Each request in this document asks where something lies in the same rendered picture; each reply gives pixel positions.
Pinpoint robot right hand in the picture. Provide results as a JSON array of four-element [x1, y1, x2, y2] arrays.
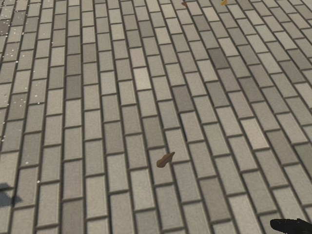
[[270, 218, 312, 234]]

